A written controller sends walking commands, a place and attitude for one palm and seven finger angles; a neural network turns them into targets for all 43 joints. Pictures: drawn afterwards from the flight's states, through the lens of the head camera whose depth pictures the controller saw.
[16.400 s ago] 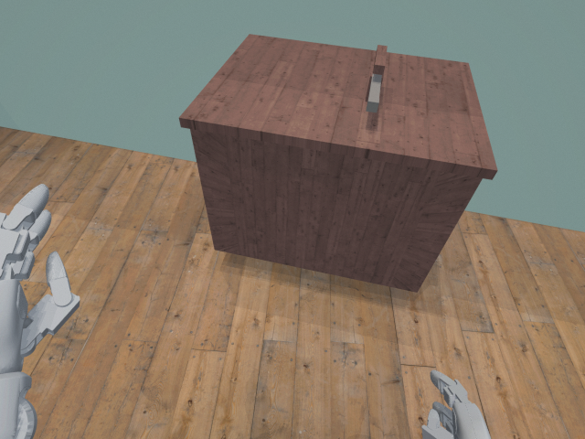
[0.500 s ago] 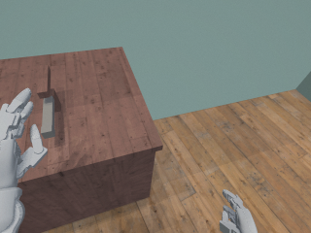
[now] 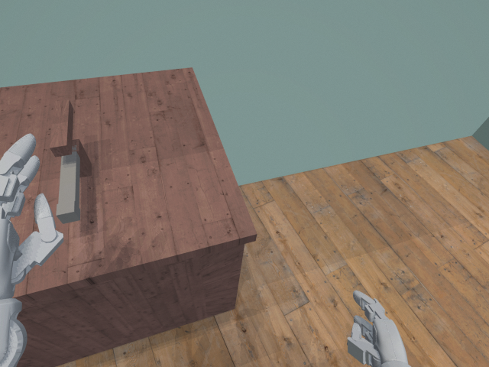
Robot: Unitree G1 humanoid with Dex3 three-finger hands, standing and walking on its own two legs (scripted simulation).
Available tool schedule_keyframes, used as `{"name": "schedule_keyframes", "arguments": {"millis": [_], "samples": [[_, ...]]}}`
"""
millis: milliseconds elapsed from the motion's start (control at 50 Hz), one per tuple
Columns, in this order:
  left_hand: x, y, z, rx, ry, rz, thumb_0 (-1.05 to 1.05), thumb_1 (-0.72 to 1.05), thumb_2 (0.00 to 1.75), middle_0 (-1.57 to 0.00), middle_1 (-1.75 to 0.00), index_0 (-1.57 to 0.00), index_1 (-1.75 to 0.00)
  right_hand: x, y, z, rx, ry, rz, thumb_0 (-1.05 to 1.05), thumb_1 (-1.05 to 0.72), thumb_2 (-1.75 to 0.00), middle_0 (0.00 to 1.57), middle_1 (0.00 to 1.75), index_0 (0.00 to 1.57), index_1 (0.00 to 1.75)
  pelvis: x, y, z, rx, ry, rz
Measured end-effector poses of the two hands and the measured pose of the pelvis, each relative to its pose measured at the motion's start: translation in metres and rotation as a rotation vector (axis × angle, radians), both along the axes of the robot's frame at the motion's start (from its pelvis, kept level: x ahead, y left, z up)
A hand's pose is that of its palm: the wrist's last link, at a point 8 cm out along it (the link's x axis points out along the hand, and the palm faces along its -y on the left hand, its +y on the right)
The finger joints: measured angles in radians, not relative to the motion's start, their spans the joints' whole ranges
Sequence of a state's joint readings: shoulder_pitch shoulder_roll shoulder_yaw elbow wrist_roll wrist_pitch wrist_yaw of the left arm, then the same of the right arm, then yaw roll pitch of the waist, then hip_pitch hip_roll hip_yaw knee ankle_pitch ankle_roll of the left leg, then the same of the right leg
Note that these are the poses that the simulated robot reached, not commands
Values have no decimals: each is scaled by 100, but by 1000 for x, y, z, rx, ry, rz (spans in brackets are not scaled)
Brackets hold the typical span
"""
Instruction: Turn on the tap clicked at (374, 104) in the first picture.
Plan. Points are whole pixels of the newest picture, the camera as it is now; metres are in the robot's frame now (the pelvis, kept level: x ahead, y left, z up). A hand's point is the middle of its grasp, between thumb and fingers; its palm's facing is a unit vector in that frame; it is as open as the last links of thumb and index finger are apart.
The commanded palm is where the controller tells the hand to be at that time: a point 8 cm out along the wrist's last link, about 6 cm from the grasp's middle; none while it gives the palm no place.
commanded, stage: look again from close up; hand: left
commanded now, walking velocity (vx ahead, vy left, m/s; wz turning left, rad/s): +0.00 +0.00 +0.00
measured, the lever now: (68, 212) +0.33 +0.35 +0.01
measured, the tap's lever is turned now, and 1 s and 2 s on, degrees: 0 0 0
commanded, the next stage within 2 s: turn the palm inward beside the body in 0.20 s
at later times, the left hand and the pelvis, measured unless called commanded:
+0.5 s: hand (57, 224) +0.23 +0.24 +0.17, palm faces +0.41 -0.86 -0.30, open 7.4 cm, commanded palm +0.15 +0.27 +0.17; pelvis -0.01 -0.02 +0.00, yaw +1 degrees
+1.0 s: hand (86, 258) +0.21 +0.22 +0.13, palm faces +0.47 -0.84 -0.29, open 7.4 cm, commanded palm +0.15 +0.26 +0.15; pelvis +0.01 -0.06 -0.02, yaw +3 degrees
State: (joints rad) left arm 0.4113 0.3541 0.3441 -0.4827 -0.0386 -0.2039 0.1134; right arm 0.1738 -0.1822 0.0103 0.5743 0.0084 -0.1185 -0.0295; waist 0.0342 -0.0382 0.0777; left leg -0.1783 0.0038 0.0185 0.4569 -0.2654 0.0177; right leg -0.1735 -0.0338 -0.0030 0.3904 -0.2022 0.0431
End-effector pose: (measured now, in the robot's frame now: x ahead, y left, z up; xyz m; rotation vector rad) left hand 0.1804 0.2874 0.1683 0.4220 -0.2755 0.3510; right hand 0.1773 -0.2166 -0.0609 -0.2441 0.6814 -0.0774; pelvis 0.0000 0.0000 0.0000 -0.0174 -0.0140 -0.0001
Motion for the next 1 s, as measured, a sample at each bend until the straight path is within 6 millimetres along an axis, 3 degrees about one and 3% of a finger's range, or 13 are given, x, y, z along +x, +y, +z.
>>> {"name": "schedule_keyframes", "arguments": {"millis": [300,360,420,480,600,640,740,820,920,1000], "samples": [[-7,-5,0,-6,21,26,1,89,90,-21,-30,-21,-30,-11,-9,-6,10,29,-15,1,-90,-90,20,30,21,30,-2,-6,1,0,-4,6],[5,7,20,134,-28,32,1,89,90,-21,-30,-21,-30,-15,-6,-12,-26,38,66,1,-91,-90,20,30,20,30,-9,-12,-2,11,-11,35],[12,14,32,47,-52,67,1,89,90,-21,-30,-21,-30,-19,-8,-21,15,55,97,1,-90,-90,20,30,20,30,-11,-17,-3,19,-2,21],[8,3,23,-71,7,55,1,89,90,-21,-30,-21,-30,-21,-15,-26,60,31,64,1,-90,-90,20,30,21,30,-9,-20,-4,20,-4,11],[-19,-26,-27,-83,210,81,1,90,90,-21,-30,-21,-30,-17,-38,-26,52,-9,41,1,-90,-90,20,30,21,30,-14,-36,-8,32,-11,22],[-29,-28,-28,-84,163,114,1,89,90,-21,-30,-21,-30,-15,-46,-25,26,-14,58,1,-90,-90,20,30,21,30,-17,-44,-10,32,-8,29],[-46,-26,-7,-53,-54,193,2,89,90,-21,-30,-21,-30,-7,-61,-28,-13,-16,101,1,-90,-90,20,30,20,30,-19,-59,-16,19,0,58],[-40,-25,-1,-62,-32,202,1,89,90,-21,-30,-21,-30,1,-66,-34,-9,-22,90,1,-90,-90,20,30,20,30,-16,-63,-17,13,0,72],[-20,-27,-19,-123,147,177,1,89,90,-21,-30,-20,-30,13,-67,-38,16,-36,39,2,-91,-90,20,30,20,30,-5,-59,-16,17,16,65],[-15,-32,-25,-146,145,151,1,89,90,-21,-30,-21,-30,21,-62,-35,23,-49,31,2,-91,-90,20,30,20,30,6,-55,-16,26,42,50]]}}
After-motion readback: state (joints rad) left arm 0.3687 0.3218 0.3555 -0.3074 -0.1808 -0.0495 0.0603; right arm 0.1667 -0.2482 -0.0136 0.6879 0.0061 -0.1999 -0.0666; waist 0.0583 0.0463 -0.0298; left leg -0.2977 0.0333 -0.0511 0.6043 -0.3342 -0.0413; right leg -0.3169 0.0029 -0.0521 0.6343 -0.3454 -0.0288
